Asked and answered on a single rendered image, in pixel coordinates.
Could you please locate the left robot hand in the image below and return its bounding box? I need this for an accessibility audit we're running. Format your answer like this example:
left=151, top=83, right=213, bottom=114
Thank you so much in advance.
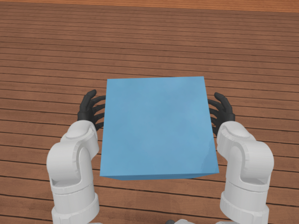
left=77, top=89, right=106, bottom=131

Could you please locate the left robot forearm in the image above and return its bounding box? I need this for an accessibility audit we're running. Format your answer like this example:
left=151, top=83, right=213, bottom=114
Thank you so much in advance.
left=46, top=120, right=100, bottom=224

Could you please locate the right robot hand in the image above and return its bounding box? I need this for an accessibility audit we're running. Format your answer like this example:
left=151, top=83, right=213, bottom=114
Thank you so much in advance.
left=207, top=92, right=235, bottom=137

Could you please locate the right robot forearm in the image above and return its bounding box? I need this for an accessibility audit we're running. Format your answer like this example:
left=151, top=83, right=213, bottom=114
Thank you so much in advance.
left=217, top=121, right=274, bottom=224

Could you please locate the carton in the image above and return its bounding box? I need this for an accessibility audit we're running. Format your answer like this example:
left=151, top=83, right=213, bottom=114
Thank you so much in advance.
left=100, top=76, right=219, bottom=181

